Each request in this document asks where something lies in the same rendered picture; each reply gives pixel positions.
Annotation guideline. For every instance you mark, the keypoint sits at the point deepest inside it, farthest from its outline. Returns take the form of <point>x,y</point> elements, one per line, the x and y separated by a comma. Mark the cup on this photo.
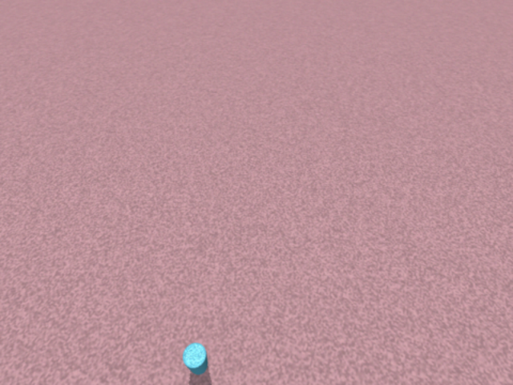
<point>195,358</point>

